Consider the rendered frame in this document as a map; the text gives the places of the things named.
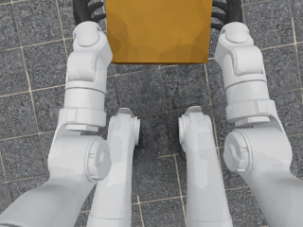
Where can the left robot upper arm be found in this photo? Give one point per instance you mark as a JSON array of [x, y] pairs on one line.
[[75, 163]]

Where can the right robot hand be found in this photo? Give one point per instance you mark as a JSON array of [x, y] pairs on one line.
[[232, 10]]

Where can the right robot forearm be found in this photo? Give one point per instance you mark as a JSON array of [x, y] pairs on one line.
[[244, 80]]

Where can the right robot upper arm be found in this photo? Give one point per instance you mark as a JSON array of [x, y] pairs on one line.
[[262, 157]]

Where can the left robot hand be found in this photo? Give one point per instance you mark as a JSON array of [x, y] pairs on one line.
[[83, 13]]

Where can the robot left shin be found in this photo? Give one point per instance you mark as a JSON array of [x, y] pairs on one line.
[[120, 111]]

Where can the robot right foot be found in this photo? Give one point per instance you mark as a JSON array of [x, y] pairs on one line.
[[182, 153]]

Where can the left robot forearm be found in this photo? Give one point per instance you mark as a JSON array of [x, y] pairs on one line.
[[85, 82]]

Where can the carton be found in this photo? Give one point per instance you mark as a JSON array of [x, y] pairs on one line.
[[158, 32]]

